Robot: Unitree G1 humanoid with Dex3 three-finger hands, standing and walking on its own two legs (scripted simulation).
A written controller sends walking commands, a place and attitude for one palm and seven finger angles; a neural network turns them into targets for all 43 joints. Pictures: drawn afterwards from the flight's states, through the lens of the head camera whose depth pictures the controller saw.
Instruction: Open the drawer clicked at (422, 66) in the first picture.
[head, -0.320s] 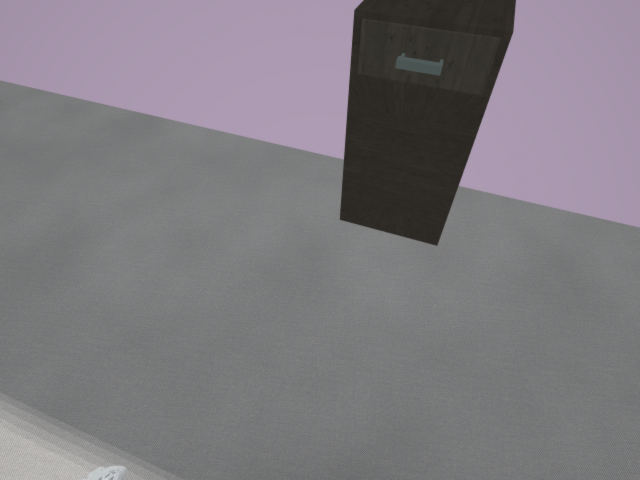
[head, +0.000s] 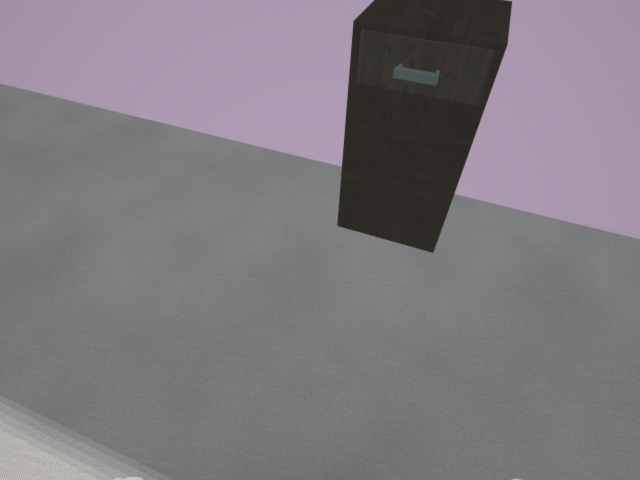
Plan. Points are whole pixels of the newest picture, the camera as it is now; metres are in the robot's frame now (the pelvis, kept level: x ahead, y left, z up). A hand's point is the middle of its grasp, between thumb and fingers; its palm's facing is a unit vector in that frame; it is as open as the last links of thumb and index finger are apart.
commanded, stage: stand and wait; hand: left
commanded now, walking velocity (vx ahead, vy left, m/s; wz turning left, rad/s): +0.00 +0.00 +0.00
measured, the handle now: (417, 72) +1.23 -0.22 -0.01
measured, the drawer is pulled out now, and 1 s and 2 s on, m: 0.00 0.00 0.00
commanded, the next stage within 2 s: look at it before walking up in 0.50 s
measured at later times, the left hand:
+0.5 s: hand out of the picture +0.06 +0.24 -0.15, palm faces -0.03 -0.94 -0.33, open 7.4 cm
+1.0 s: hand out of the picture +0.05 +0.24 -0.15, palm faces -0.03 -0.94 -0.33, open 7.4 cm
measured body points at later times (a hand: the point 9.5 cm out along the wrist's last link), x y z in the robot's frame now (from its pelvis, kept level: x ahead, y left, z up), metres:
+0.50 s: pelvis -0.01 +0.00 +0.00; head -0.02 +0.00 +0.45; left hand +0.06 +0.29 -0.13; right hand +0.05 -0.30 -0.13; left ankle -0.01 +0.12 -0.74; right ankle -0.01 -0.13 -0.74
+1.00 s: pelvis -0.01 +0.00 +0.00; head -0.01 +0.00 +0.45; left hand +0.06 +0.29 -0.13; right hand +0.07 -0.30 -0.13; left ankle -0.01 +0.12 -0.74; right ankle -0.01 -0.13 -0.74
